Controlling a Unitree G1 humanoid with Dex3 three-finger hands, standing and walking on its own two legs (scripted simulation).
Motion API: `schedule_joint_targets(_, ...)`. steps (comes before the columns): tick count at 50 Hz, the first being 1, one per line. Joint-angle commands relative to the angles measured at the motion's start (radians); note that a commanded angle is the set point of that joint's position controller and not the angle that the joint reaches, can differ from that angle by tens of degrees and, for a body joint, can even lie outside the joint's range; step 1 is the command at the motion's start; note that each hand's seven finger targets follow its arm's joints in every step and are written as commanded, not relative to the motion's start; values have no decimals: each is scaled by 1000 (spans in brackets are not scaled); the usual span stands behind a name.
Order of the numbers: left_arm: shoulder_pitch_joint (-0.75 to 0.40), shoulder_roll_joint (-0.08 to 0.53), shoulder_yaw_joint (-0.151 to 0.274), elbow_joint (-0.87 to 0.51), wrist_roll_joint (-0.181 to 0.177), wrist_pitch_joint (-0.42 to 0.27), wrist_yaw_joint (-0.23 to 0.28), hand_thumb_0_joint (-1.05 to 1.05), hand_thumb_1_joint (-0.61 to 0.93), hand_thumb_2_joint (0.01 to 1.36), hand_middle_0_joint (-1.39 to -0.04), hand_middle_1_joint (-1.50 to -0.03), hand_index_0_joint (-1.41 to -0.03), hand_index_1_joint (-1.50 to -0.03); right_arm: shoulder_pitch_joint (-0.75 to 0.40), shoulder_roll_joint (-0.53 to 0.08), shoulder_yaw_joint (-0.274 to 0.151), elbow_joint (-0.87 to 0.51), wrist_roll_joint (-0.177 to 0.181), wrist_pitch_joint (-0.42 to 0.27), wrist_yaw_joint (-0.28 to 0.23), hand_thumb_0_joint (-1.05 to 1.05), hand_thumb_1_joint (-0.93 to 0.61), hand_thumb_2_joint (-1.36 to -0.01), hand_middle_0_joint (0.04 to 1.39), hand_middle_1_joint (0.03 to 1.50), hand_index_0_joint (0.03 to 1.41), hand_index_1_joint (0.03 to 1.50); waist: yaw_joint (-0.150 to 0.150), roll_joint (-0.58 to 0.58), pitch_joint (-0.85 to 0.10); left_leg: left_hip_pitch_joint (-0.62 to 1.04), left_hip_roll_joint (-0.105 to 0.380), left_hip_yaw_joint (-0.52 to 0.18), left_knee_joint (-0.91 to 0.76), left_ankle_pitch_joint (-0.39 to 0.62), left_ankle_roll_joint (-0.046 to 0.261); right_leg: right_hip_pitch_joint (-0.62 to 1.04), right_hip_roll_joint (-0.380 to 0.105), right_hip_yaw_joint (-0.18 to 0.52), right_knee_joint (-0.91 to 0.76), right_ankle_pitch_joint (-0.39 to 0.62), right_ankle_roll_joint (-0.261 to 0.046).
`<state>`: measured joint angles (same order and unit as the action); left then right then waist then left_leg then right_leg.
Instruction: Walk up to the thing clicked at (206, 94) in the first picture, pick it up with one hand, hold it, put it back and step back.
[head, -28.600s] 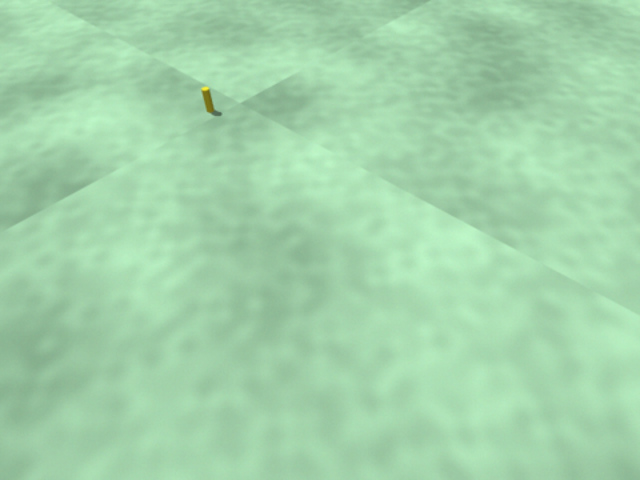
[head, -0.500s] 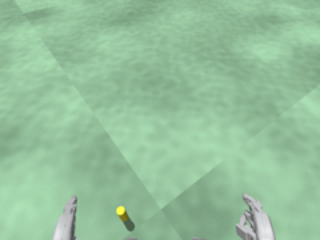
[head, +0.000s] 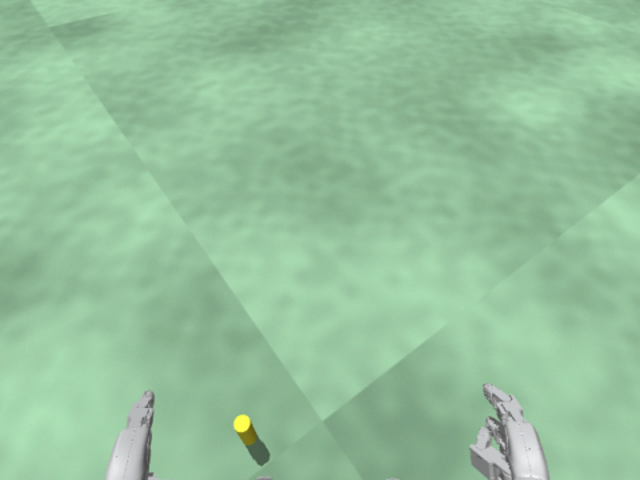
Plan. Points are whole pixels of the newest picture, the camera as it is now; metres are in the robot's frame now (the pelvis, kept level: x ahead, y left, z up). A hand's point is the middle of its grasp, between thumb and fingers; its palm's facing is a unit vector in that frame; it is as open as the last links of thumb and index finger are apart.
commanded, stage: home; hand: left
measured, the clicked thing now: (245, 430) +0.35 +0.21 -0.66
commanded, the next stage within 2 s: stand in 0.40 s
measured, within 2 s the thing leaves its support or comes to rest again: neither
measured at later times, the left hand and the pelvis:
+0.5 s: hand (178, 461) +0.17 +0.19 -0.06, palm faces +0.10 -0.96 -0.28, open 17.6 cm; pelvis +0.00 +0.01 +0.00, yaw +0 degrees
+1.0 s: hand out of the picture +0.13 +0.23 -0.10, palm faces -0.03 -0.94 -0.33, open 8.7 cm; pelvis -0.01 +0.01 +0.02, yaw +0 degrees
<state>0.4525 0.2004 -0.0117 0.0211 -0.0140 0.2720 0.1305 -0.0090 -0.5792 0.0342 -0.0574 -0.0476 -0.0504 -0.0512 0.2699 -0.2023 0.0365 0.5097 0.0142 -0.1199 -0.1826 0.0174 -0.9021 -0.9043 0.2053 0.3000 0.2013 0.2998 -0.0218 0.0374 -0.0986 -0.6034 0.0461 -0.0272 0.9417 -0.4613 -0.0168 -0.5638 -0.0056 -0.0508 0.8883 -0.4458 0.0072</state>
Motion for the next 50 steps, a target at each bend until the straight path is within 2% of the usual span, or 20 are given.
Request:
schedule_joint_targets(1,-25,106,59,-191,10,-54,14,0,-587,33,-48,-48,-48,-48,-69,-114,-52,-156,-3,-61,-12,0,-900,-902,200,301,200,301,5,2,-95,80,-35,23,-154,212,18,48,27,-13,-143,185,-14)
schedule_joint_targets(5,-31,94,52,-173,10,-53,12,0,-581,36,-48,-49,-48,-49,-64,-114,-52,-156,-5,-62,-10,0,-900,-902,200,301,200,301,-5,-9,-81,73,-35,25,-151,198,20,40,27,-13,-149,178,-10)
schedule_joint_targets(9,-19,105,63,-198,11,-54,13,0,-574,40,-49,-50,-49,-50,-60,-115,-54,-153,-6,-61,-10,0,-900,-902,200,301,200,301,7,4,-122,96,-31,18,-154,240,17,65,29,-16,-134,209,-15)
schedule_joint_targets(12,-27,100,55,-189,12,-52,14,0,-584,34,-48,-49,-48,-49,-60,-111,-53,-155,-6,-60,-12,0,-900,-902,200,301,200,301,-3,-6,-109,91,-33,23,-145,240,19,56,26,-14,-142,219,-10)
schedule_joint_targets(19,-19,101,57,-181,13,-50,15,0,-578,37,-48,-49,-48,-49,-58,-113,-53,-146,-8,-59,-12,0,-900,-902,200,301,200,301,2,1,-111,94,-32,23,-146,259,18,69,25,-14,-136,234,-12)
schedule_joint_targets(25,-26,98,56,-188,13,-52,15,0,-582,36,-48,-49,-48,-49,-60,-113,-54,-155,-7,-60,-13,0,-900,-902,200,301,200,301,1,-8,-91,85,-33,24,-154,219,19,55,26,-16,-149,197,-11)
schedule_joint_targets(27,-33,102,56,-189,10,-52,14,0,-422,196,-200,-209,-200,-209,-65,-114,-52,-153,-7,-61,-10,0,-900,-900,200,300,200,300,3,11,-93,83,-31,19,-163,207,17,55,28,-20,-143,179,-14)
schedule_joint_targets(28,-48,113,63,-219,11,-56,16,0,-342,276,-200,-289,-200,-289,-62,-113,-53,-152,-6,-62,-11,0,-900,-900,200,300,200,300,6,18,-97,88,-32,20,-161,215,15,54,27,-18,-140,185,-16)
schedule_joint_targets(29,-14,96,52,-175,13,-51,14,0,-262,356,-200,-300,-200,-300,-62,-113,-52,-156,-5,-62,-11,0,-900,-900,200,300,200,300,2,-3,-95,86,-32,21,-159,211,17,50,29,-19,-144,181,-14)
schedule_joint_targets(31,-32,89,42,-178,11,-52,12,0,-102,516,-200,-300,-200,-300,-61,-116,-53,-153,-8,-63,-11,0,-900,-900,200,300,200,300,-7,-11,-80,79,-32,22,-161,198,19,41,29,-18,-147,175,-12)
schedule_joint_targets(35,-29,101,56,-179,12,-55,15,0,218,836,-200,-300,-200,-300,-65,-115,-53,-152,-8,-64,-9,0,-900,-900,200,300,200,300,9,10,-79,72,-29,14,-173,187,16,44,31,-24,-138,155,-17)
schedule_joint_targets(36,-32,100,53,-186,13,-56,15,0,298,900,-200,-300,-200,-300,-60,-115,-54,-155,-9,-64,-11,0,-900,-900,200,300,200,300,2,9,-88,79,-29,16,-170,189,16,44,31,-22,-140,158,-16)
schedule_joint_targets(39,-43,101,49,-196,12,-56,15,0,538,900,-200,-300,-200,-300,-64,-114,-50,-156,-7,-68,-12,0,-900,-900,200,300,200,300,-3,4,-96,82,-33,21,-162,188,19,45,27,-14,-149,163,-13)
schedule_joint_targets(40,-198,229,98,155,107,-175,-34,0,618,900,-200,-300,-200,-300,-121,-262,-98,63,-122,3,47,0,-900,-900,200,300,200,300,39,-95,50,111,5,-46,-195,330,59,148,-55,78,-172,237,-64)
schedule_joint_targets(41,-160,247,105,254,122,-219,-59,0,698,900,-200,-300,-200,-300,-96,-254,-109,105,-128,34,84,0,-900,-900,200,300,200,300,44,-153,-8,127,2,-11,-173,300,79,182,-81,111,-196,253,-87)
schedule_joint_targets(42,-156,262,98,283,111,-252,-77,0,778,900,-200,-300,-200,-300,-96,-258,-114,107,-121,46,100,0,-900,-900,200,300,200,300,28,-113,0,152,-3,-30,-190,287,89,161,-84,140,-204,269,-101)
schedule_joint_targets(44,-181,263,87,369,84,-284,-95,0,899,900,-200,-300,-200,-300,-88,-249,-110,139,-88,50,132,0,-900,-900,200,300,200,300,30,-45,-40,211,-2,-36,-223,301,89,208,-91,141,-197,288,-90)
schedule_joint_targets(45,-200,259,84,410,76,-289,-102,0,899,900,-200,-300,-200,-300,-94,-246,-110,155,-76,51,146,0,-900,-900,200,300,200,300,36,-60,-19,223,-5,-35,-250,250,87,190,-88,132,-222,242,-82)
schedule_joint_targets(47,-224,262,82,485,65,-296,-104,0,899,900,-200,-300,-200,-300,-117,-244,-117,181,-66,56,159,0,-900,-900,200,300,200,300,41,-59,-10,228,-2,-49,-287,217,84,208,-85,123,-256,203,-70)
schedule_joint_targets(50,-249,263,77,593,62,-305,-102,0,899,900,-200,-300,-200,-300,-127,-249,-114,239,-70,63,167,0,-900,-900,200,300,200,300,43,-18,14,254,14,-68,-348,241,83,239,-79,100,-278,224,-55)
